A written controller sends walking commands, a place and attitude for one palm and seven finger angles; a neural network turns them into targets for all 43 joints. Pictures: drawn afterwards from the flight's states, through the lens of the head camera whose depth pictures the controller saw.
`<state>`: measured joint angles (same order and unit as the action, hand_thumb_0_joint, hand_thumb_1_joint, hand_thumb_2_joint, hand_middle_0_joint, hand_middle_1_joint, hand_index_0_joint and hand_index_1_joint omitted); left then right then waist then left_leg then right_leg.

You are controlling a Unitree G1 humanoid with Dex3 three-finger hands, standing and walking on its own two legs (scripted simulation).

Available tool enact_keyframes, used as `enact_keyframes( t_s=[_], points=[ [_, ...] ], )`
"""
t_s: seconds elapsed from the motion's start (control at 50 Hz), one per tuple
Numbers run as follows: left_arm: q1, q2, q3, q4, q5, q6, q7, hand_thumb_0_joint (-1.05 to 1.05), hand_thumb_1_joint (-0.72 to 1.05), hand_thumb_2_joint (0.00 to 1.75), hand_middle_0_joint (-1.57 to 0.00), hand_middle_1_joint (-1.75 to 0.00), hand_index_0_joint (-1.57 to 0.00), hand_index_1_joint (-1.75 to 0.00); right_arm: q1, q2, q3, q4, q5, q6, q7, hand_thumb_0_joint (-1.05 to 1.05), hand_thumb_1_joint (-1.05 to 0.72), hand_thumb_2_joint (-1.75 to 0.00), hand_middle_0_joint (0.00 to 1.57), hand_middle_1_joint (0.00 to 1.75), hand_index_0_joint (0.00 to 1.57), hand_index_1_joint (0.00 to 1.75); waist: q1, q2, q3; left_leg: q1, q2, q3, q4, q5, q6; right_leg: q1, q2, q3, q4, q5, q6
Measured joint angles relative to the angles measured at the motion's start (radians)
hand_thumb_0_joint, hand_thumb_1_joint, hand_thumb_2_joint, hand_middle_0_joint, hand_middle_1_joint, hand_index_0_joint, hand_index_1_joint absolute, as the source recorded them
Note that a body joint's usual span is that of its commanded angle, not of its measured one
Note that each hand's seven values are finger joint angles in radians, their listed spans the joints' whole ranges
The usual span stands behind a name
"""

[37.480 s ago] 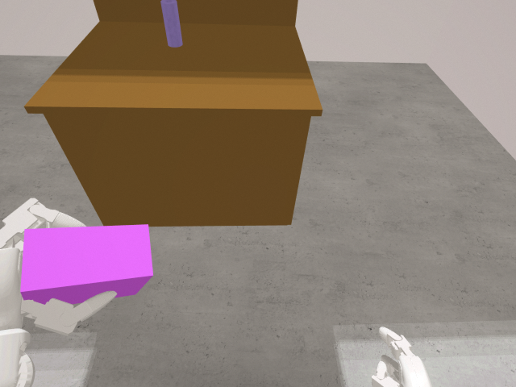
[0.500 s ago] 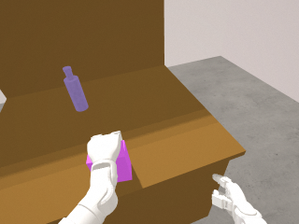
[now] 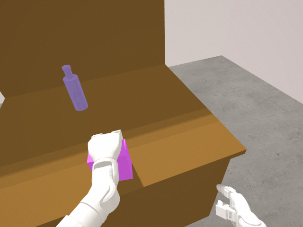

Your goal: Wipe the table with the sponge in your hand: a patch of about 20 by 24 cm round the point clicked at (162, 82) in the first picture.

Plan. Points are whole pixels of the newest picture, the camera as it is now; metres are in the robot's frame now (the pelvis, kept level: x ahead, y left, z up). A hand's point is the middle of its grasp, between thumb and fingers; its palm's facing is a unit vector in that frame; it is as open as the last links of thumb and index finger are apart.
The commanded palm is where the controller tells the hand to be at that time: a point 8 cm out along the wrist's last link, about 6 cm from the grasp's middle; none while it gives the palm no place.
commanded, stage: wipe back along the third lane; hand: left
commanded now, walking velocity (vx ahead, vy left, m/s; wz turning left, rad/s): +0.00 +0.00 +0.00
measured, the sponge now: (113, 166) +0.30 +0.17 +0.00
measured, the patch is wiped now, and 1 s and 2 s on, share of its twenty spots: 0.95 0.95 0.95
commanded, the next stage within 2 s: slide back across to the middle lane in 0.30 s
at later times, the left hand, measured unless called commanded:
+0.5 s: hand (111, 156) +0.30 +0.17 +0.04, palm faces +0.04 -0.07 -1.00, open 10.2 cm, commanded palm +0.24 +0.15 +0.08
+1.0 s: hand (95, 163) +0.26 +0.20 +0.05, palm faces +0.06 -0.18 -0.98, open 10.2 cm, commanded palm +0.21 +0.21 +0.10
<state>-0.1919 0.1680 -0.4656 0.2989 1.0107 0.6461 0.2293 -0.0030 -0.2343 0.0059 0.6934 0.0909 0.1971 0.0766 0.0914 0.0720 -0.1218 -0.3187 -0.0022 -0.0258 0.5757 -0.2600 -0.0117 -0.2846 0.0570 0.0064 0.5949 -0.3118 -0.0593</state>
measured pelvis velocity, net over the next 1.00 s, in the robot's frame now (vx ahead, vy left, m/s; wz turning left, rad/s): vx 0.01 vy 0.00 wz -0.03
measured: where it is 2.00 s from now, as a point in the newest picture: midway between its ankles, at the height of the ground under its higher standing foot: outside the picture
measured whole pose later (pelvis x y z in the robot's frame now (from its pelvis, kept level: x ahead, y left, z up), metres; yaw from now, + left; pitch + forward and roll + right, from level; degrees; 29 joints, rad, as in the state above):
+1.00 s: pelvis +0.01 +0.00 +0.01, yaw -1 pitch -3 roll +0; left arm 0.06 0.27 -0.31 0.01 0.96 0.55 0.17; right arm -0.02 -0.24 0.02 0.67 0.07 0.14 0.03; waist 0.09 0.07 -0.08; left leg -0.22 0.02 -0.01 0.51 -0.25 -0.02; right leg -0.18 0.08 0.03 0.52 -0.29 -0.07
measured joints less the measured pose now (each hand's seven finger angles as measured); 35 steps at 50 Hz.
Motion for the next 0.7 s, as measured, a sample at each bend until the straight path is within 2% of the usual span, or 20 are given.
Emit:
enact_keyframes(
  t_s=[0.44,0.7],
  points=[
    [-0.033,-0.013,-0.006,0.052,-0.004,-0.012,0.007,-0.01,-0.49,1.02,-0.67,-1.36,-0.71,-1.35,-0.011,0.003,-0.003,0.002,0.000,-0.013,-0.001,0.01,-0.91,-0.90,0.20,0.30,0.19,0.29,0.007,0.001,-0.005,-0.005,-0.002,-0.009,0.004,0.003,-0.002,-0.003,-0.001,-0.009,0.006,-0.001,-0.003],
    [0.100,0.033,0.051,-0.129,-0.026,-0.032,-0.023,-0.01,-0.49,1.02,-0.67,-1.36,-0.71,-1.35,-0.024,0.004,0.009,-0.011,-0.007,-0.016,-0.010,0.01,-0.91,-0.90,0.20,0.30,0.19,0.29,-0.001,0.001,0.016,0.057,0.008,0.007,-0.031,0.003,-0.003,0.053,0.008,0.009,-0.032,0.008,-0.005]
  ],
)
